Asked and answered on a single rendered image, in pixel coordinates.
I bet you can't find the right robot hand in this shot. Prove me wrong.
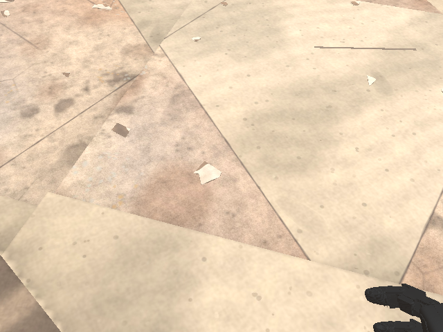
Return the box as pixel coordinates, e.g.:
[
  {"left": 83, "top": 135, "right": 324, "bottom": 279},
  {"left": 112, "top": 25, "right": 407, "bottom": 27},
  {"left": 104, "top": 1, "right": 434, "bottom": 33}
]
[{"left": 365, "top": 284, "right": 443, "bottom": 332}]

